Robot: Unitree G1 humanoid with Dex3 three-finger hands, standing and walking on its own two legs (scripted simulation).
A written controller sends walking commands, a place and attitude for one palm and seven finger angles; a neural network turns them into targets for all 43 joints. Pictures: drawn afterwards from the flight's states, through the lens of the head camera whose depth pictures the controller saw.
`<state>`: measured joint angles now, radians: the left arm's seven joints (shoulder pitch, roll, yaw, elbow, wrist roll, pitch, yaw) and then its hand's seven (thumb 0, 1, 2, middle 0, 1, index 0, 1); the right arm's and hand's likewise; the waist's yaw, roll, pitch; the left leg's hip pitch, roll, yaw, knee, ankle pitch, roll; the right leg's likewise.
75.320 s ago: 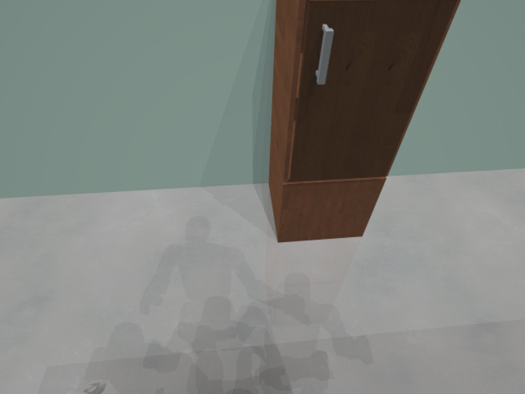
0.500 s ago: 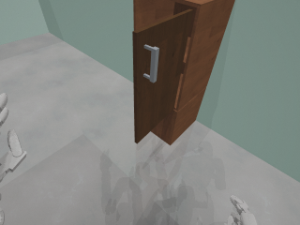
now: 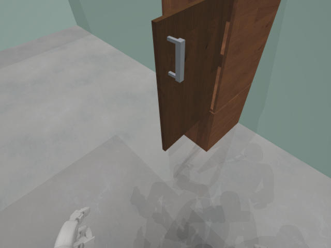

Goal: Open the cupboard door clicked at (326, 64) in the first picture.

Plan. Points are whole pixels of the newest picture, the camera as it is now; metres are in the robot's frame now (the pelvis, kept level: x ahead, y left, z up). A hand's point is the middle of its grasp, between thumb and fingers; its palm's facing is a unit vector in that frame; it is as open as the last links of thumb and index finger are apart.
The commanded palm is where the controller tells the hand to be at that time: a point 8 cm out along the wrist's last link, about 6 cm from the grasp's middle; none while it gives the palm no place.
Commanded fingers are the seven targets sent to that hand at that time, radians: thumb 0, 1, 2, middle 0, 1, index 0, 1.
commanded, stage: let the arm hang, fingers relaxed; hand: left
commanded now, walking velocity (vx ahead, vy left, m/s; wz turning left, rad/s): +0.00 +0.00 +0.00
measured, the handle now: (175, 59) +0.60 -0.02 +0.15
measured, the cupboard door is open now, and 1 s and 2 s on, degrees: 93 93 93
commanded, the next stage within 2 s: look to check the result in 0.90 s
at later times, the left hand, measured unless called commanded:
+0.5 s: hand out of the picture +0.02 +0.20 -0.14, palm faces +0.00 -0.96 -0.27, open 7.4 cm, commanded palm none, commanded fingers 0.00 0.90 0.90 -0.20 -0.30 -0.20 -0.30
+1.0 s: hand out of the picture +0.00 +0.18 -0.15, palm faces +0.00 -0.98 -0.18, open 7.4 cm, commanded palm none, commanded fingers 0.00 0.90 0.90 -0.20 -0.30 -0.20 -0.30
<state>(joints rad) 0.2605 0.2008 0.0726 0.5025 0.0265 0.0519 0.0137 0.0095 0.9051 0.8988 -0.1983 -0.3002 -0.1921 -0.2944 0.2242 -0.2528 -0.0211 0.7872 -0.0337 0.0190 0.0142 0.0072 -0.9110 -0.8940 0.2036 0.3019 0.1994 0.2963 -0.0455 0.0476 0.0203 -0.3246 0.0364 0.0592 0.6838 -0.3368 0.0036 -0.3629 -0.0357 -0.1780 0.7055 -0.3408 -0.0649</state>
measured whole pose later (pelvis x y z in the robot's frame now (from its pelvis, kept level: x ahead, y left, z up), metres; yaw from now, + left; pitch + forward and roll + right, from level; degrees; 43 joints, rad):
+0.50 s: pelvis +0.01 +0.01 +0.03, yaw -2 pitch -2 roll +0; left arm 0.26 0.17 0.02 1.12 0.01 0.00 0.03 0.00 0.91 0.90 -0.20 -0.30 -0.20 -0.29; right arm 0.31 -0.15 0.00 1.12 -0.02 0.02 -0.02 0.00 -0.92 -0.89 0.20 0.30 0.20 0.30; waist -0.01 0.06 0.05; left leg -0.14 0.03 0.10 0.40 -0.23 0.00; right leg -0.18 -0.01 -0.14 0.40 -0.19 -0.05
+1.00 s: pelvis +0.01 +0.02 +0.03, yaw -3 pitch -2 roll +0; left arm 0.29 0.10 0.01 1.18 0.01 -0.01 0.04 0.01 0.91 0.90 -0.20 -0.30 -0.20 -0.30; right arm 0.32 -0.11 0.00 1.15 -0.02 0.01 -0.04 0.00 -0.91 -0.89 0.20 0.30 0.20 0.30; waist -0.01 0.03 0.04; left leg -0.12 0.02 0.12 0.38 -0.23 0.02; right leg -0.18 -0.02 -0.12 0.40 -0.19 -0.03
